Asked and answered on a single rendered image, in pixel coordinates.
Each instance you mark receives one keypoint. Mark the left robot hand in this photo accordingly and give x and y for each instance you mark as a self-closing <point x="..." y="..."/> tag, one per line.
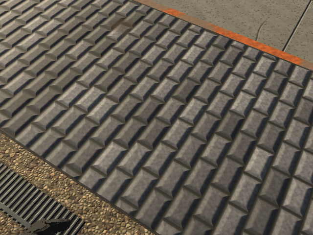
<point x="48" y="227"/>

